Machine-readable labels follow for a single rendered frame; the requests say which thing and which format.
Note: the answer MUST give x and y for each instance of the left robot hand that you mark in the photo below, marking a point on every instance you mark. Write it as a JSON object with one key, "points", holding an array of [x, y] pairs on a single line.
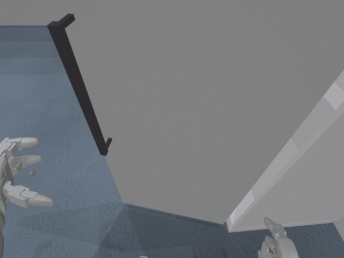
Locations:
{"points": [[19, 195]]}

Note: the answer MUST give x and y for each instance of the handle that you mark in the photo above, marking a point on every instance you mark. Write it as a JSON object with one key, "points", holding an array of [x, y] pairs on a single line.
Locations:
{"points": [[62, 44]]}

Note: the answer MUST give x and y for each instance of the right robot hand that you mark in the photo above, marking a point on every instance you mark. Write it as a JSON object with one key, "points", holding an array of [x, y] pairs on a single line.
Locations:
{"points": [[283, 248]]}

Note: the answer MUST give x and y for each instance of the fridge door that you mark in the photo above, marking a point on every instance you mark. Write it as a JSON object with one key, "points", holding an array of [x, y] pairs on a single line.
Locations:
{"points": [[200, 96]]}

